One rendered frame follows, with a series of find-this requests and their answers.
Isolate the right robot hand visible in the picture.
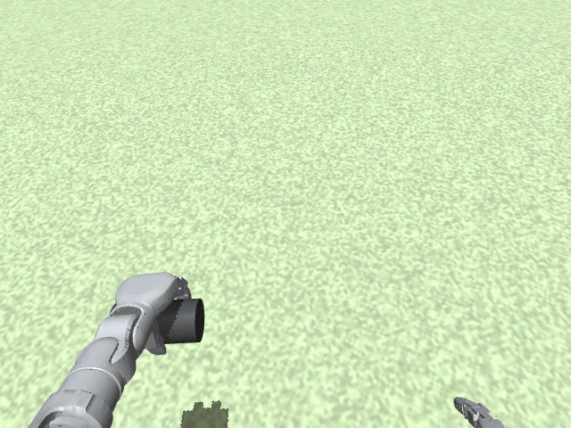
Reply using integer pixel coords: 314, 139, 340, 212
454, 397, 505, 428

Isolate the left robot hand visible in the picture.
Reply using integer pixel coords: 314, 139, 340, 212
115, 272, 192, 355

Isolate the left robot arm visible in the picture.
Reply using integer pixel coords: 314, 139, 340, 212
28, 301, 155, 428

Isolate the can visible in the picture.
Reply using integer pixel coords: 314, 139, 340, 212
109, 299, 204, 344

